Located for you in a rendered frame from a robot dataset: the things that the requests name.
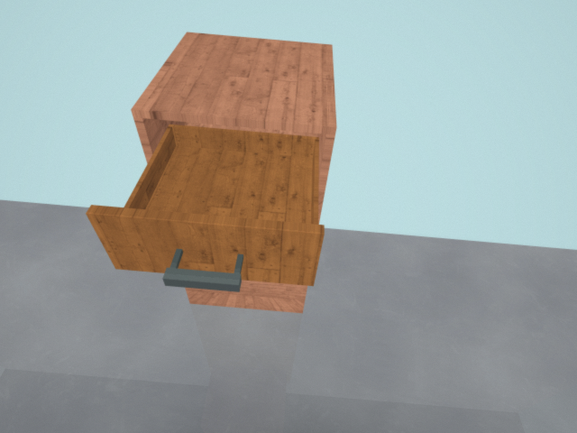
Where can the handle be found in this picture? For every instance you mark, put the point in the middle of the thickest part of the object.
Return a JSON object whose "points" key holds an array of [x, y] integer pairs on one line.
{"points": [[203, 279]]}

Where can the drawer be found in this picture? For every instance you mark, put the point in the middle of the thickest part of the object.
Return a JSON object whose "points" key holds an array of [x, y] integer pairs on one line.
{"points": [[216, 193]]}

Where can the cabinet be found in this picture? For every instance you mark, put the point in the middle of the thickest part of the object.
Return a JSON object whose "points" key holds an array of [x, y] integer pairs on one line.
{"points": [[246, 84]]}

